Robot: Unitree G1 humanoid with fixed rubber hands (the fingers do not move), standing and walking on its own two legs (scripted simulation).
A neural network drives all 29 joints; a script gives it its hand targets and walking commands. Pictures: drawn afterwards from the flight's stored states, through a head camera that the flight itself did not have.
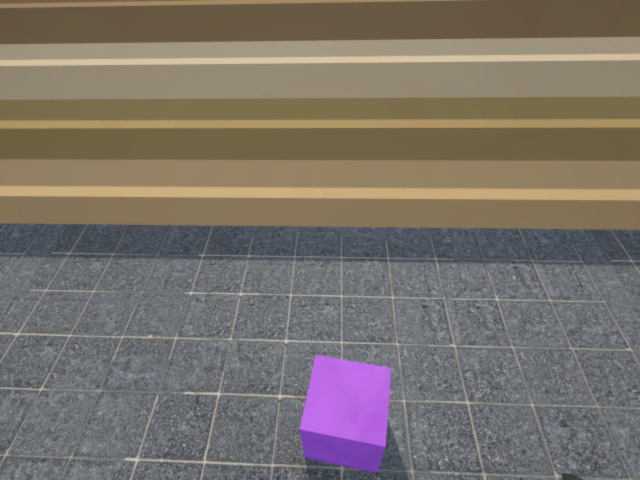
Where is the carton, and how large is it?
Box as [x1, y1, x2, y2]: [300, 355, 390, 472]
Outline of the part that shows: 316,355 300,425 300,434 304,456 312,459 376,472 385,447 390,368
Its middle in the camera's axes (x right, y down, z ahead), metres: +0.08 +0.49 +1.09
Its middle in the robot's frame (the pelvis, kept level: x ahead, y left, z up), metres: +0.45 -0.05 -0.66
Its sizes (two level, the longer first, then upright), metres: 0.210 0.200 0.250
